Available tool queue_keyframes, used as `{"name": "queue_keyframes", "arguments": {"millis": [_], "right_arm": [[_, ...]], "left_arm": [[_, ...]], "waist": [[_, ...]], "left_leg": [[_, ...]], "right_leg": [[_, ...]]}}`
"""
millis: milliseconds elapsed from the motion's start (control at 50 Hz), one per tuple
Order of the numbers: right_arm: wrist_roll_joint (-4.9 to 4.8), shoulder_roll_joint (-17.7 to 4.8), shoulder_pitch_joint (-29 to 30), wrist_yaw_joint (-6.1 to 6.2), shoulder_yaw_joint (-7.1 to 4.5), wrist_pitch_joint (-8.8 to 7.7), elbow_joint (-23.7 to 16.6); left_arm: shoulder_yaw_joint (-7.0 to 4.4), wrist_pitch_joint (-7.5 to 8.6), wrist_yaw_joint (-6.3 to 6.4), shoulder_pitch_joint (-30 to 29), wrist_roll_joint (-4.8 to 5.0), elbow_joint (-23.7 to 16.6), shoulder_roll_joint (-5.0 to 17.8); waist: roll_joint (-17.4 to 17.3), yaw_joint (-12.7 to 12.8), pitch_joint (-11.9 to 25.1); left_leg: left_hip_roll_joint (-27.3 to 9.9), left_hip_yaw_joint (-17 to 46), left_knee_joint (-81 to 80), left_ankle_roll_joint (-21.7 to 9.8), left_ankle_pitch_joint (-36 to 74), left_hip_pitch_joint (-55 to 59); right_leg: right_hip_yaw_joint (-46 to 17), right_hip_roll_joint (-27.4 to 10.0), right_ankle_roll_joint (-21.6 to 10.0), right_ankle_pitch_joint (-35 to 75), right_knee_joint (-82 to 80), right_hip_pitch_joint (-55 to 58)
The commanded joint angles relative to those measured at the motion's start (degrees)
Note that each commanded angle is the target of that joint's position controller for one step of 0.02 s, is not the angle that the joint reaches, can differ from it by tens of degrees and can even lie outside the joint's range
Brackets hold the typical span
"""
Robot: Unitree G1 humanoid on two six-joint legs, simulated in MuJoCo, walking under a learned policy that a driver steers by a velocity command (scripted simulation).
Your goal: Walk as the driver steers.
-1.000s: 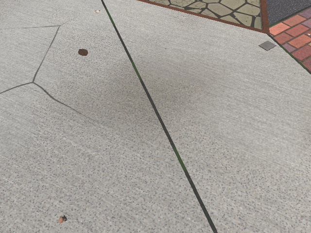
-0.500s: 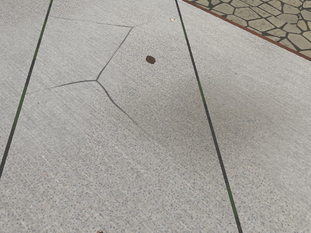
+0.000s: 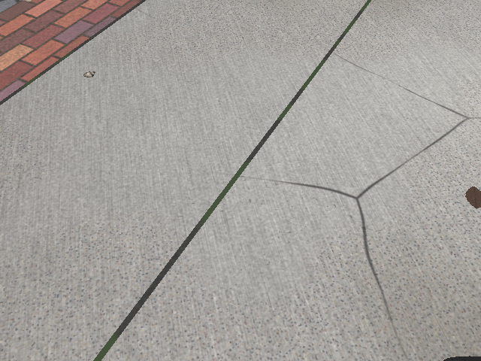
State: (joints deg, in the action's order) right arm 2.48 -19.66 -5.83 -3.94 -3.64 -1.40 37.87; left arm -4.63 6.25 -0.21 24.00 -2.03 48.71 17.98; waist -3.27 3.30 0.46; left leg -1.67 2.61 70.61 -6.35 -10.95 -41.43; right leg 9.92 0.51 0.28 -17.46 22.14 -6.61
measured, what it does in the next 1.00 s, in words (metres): walks ahead, turning right: left foot, then right foot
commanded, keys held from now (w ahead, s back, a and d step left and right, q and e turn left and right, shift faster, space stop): w+e+shift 0.18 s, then e+shift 0.82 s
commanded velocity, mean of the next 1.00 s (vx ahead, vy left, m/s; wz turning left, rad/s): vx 0.41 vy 0.00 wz -0.66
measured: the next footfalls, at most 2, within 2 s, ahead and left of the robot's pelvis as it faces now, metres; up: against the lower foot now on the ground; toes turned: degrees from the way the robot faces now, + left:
left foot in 0.20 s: +0.38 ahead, +0.12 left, +0.00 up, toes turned -1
right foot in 0.60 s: +0.62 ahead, -0.10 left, +0.00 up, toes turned -23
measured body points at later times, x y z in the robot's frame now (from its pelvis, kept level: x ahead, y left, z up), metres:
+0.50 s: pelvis +0.39 +0.02 +0.00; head +0.45 +0.00 +0.45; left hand +0.62 +0.24 -0.11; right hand +0.34 -0.26 -0.12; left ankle +0.34 +0.12 -0.74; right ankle +0.52 -0.11 -0.68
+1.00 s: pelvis +0.55 -0.02 +0.00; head +0.57 -0.06 +0.45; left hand +0.81 +0.16 -0.10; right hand +0.52 -0.34 -0.11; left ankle +0.73 +0.08 -0.68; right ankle +0.59 -0.08 -0.74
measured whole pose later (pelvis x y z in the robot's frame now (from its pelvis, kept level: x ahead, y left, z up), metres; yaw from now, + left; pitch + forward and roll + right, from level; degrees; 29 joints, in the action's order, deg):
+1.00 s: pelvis +0.55 -0.02 +0.00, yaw -43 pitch +1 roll +2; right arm 1.4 -17.2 -4.9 1.9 -2.0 2.7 39.9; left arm -5.9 -3.5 -0.5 15.4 -0.4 40.2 18.3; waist -0.6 3.9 -4.5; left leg 0.6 9.7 49.9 3.1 -17.5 -30.6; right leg -15.3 13.9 -6.6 -3.5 24.2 -18.4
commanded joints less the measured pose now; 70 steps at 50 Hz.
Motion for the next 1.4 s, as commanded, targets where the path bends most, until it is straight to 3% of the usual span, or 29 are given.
{"name": "queue_keyframes", "arguments": {"millis": [20,80,140,180,200,220,240,280,320,380,480,560,580,600,620,640,660,680,720,800,880,1040,1140,1180,1200,1220,1260,1320,1400], "right_arm": [[0.08,1.5,2.8,-0.90,2.00,-0.67,-5.8],[0.01,2.8,9.5,-2.11,3.54,-1.93,-7.1],[0.26,0.2,9.9,-0.63,2.99,-2.50,-5.9],[0.81,-3.8,-7.9,1.39,1.00,-3.07,-0.7],[2.31,-7.6,-17.1,2.75,-0.39,-3.47,1.9],[3.98,-12.8,-19.0,3.75,-1.38,-4.14,1.7],[2.35,-11.9,-20.4,3.78,-1.52,-3.78,1.0],[0.50,-3.7,-12.7,3.28,0.24,-4.41,2.5],[-0.66,0.5,-10.1,3.59,1.34,-4.46,3.4],[-2.16,1.1,-9.2,3.96,1.29,-5.38,4.4],[-2.72,-0.5,-3.8,5.37,0.57,-5.30,4.5],[-4.00,-4.9,-5.0,5.55,-1.17,-4.18,4.1],[-4.14,-5.1,-4.3,5.26,-1.31,-3.30,3.7],[-3.42,-3.3,-5.4,4.76,-0.93,-2.46,4.2],[-1.25,1.6,-11.1,4.26,-0.02,-1.41,3.1],[-0.79,0.1,-19.6,4.52,0.37,-0.44,0.5],[-0.16,-2.4,-19.1,5.14,0.50,0.11,1.7],[0.17,-4.4,-13.4,5.44,0.05,0.43,1.3],[0.51,-3.8,-8.0,6.08,0.05,1.48,0.2],[-0.27,-1.0,-6.6,5.97,0.83,3.53,0.1],[-0.75,-1.3,-1.1,5.83,0.65,4.02,-1.6],[-1.65,-3.3,2.9,6.13,0.44,2.34,-1.8],[-2.57,-4.8,-1.0,7.12,0.15,1.21,-1.1],[-2.37,-8.3,-1.8,8.32,-0.77,0.84,-1.3],[-1.86,-12.8,-1.5,8.36,-1.43,1.33,-3.3],[-0.62,-12.8,2.8,7.69,-1.21,1.68,-3.6],[-1.23,-5.9,2.7,6.57,0.27,1.89,-2.9],[-1.33,-4.6,0.7,6.09,0.83,1.90,-3.1],[-1.38,-5.3,-7.3,5.45,0.37,1.18,0.0]], "left_arm": [[0.98,2.17,-0.69,-3.3,0.31,-2.4,2.1],[0.95,1.79,-1.04,-0.3,1.96,-1.1,4.7],[0.05,1.06,-0.85,3.1,1.39,1.1,10.4],[-0.21,-0.13,-0.12,3.4,1.33,2.1,12.7],[0.50,-0.16,-0.17,3.7,1.64,1.5,9.8],[2.74,-0.25,-0.77,9.2,2.74,-1.2,-2.1],[1.46,-0.82,0.18,8.0,4.11,-2.1,2.4],[1.21,-1.61,0.59,0.1,3.24,-3.1,2.0],[0.74,-3.69,-0.26,1.4,1.76,-1.6,0.4],[0.55,-6.19,-0.94,-0.8,0.83,-3.4,-2.2],[1.64,-6.15,-3.55,-9.4,0.44,-7.6,-2.9],[0.02,-6.65,-3.23,-1.7,-0.61,-7.0,1.7],[-1.03,-6.34,-2.47,4.4,-0.92,-5.8,3.8],[-2.07,-5.88,-1.32,6.1,-0.65,-4.8,6.5],[-3.05,-6.47,-0.63,0.4,1.17,-6.2,12.4],[-4.31,-6.55,-1.03,-0.3,2.52,-10.2,17.7],[-4.29,-7.39,-0.69,-6.3,2.48,-12.9,14.9],[-2.84,-8.02,-0.24,-9.0,2.36,-13.2,9.6],[-1.94,-8.00,0.05,-10.2,2.23,-11.9,6.5],[-2.85,-7.61,-0.22,-9.0,1.77,-11.4,8.6],[-3.46,-8.82,0.05,-8.9,1.85,-12.0,9.3],[-3.92,-9.15,-0.34,-7.2,1.14,-11.8,10.2],[-3.67,-9.02,-1.08,-11.2,1.05,-12.4,10.5],[-2.77,-8.34,-0.86,-8.4,2.04,-11.6,7.7],[-2.12,-8.03,-0.37,-5.5,2.90,-12.1,5.0],[-3.26,-7.87,-0.07,-7.5,1.00,-12.1,10.2],[-3.44,-8.38,-0.94,-8.4,-0.28,-11.4,11.2],[-2.30,-9.78,-2.32,-6.0,1.12,-10.0,9.1],[-0.61,-10.20,-1.42,-11.4,1.44,-10.6,6.2]], "waist": [[5.7,-5.5,-7.6],[4.7,-4.2,-9.0],[5.5,-4.4,-5.9],[8.0,-13.4,5.5],[7.7,-16.7,11.3],[-8.5,-10.5,20.4],[-6.1,-11.7,26.5],[-1.0,-7.3,9.1],[-2.1,-3.5,3.7],[-4.3,-0.5,1.4],[-3.3,0.7,-1.0],[-1.3,4.2,4.0],[0.1,7.0,6.6],[5.1,7.7,5.2],[16.2,0.2,0.9],[16.8,-1.9,17.5],[10.1,-2.3,17.1],[3.8,-2.6,7.9],[2.5,-3.8,1.7],[1.6,-3.3,5.6],[5.6,-1.3,3.9],[10.0,0.5,2.0],[12.1,-2.2,1.3],[4.3,-2.0,3.2],[-4.9,-1.5,6.6],[-4.8,-1.6,2.4],[-0.8,-1.0,0.8],[-3.4,-1.4,1.0],[-4.9,-5.0,0.6]], "left_leg": [[-1.5,6.0,-10.3,0.6,6.7,-4.7],[-1.3,-6.2,-26.9,0.2,13.8,12.3],[2.5,-7.8,-33.3,-0.2,5.7,17.2],[5.4,-6.6,-38.3,-0.7,1.2,39.0],[-2.3,0.3,-37.3,-0.9,-1.4,54.5],[-23.4,25.9,-39.9,-2.6,-3.3,68.6],[-27.9,37.5,-46.4,-4.5,10.0,65.2],[-21.2,16.8,-44.8,-3.2,34.3,49.8],[-15.9,5.2,-48.3,-0.2,40.9,39.1],[-17.1,-1.8,-51.1,-1.5,45.1,34.6],[-10.0,-16.9,-52.1,1.6,33.1,27.9],[-13.5,-16.8,-33.2,3.3,45.2,32.3],[-12.9,-16.2,-21.1,4.6,39.0,30.2],[-7.7,-15.9,-6.1,6.6,10.9,23.5],[2.5,-14.7,14.9,9.3,-29.3,8.8],[4.5,-0.4,19.8,11.0,-28.0,4.2],[2.1,2.4,18.6,10.2,-24.3,2.4],[0.3,2.6,12.4,9.7,-20.0,2.1],[-1.6,2.7,0.8,9.6,-15.0,6.3],[-0.1,2.8,-7.7,10.0,-10.7,11.7],[1.3,4.8,-14.3,10.2,-6.9,8.1],[5.4,6.9,-26.1,8.0,-7.8,10.6],[8.0,6.6,-42.4,6.5,-7.2,27.0],[-0.9,11.9,-56.1,4.9,-5.4,40.0],[-16.4,26.2,-59.4,-0.4,-12.7,44.1],[-20.0,30.3,-61.5,-5.1,-9.0,36.6],[-13.0,17.0,-55.9,-4.6,5.6,30.9],[-8.9,8.8,-53.1,-4.3,18.4,31.7],[-9.2,9.4,-50.7,-5.1,26.0,38.1]], "right_leg": [[-11.8,-14.2,-8.3,7.5,-18.1,-5.3],[-8.4,-12.2,-9.1,21.3,-23.9,-11.2],[-7.2,-13.5,-9.0,50.6,-14.6,2.6],[-6.6,-12.5,-7.6,60.1,10.2,1.7],[-6.7,-8.9,-6.5,43.7,27.9,-10.3],[-8.1,-1.2,-5.2,-10.8,50.8,-27.5],[-13.6,0.2,-5.7,-10.2,60.1,-30.2],[-12.5,-4.0,-4.8,-2.6,55.6,-33.5],[-11.8,-5.5,-3.4,-2.2,51.4,-28.7],[-10.4,-5.1,-1.8,-0.2,47.8,-29.7],[-3.2,-1.6,-3.4,22.5,19.2,-17.8],[-0.8,3.1,-8.3,17.2,16.4,-6.6],[-2.3,4.2,-10.1,16.6,13.0,0.2],[-7.3,2.2,-11.6,23.0,8.2,5.3],[-26.1,-8.8,-14.8,66.4,13.3,7.4],[-48.4,-19.1,-25.5,64.0,3.0,16.9],[-52.2,-19.9,-26.5,33.4,-3.5,14.1],[-47.5,-16.3,-23.4,18.3,-6.1,4.9],[-38.9,-9.6,-17.4,17.4,-6.7,-4.5],[-34.6,-5.1,-11.5,26.4,-3.7,-6.5],[-39.6,-2.9,-8.3,6.3,-6.2,-5.3],[-47.9,-1.6,-9.0,3.7,-4.4,-1.5],[-51.8,1.0,-6.1,5.9,-3.2,-8.8],[-45.4,7.4,-0.5,-14.0,3.6,-16.5],[-32.0,13.5,2.2,-17.3,19.1,-21.6],[-22.5,13.2,2.9,-14.1,30.6,-27.4],[-20.8,8.0,2.2,-6.5,40.7,-23.4],[-17.6,7.7,2.4,-5.0,49.0,-23.8],[-18.8,7.5,3.0,-7.4,40.3,-25.2]]}}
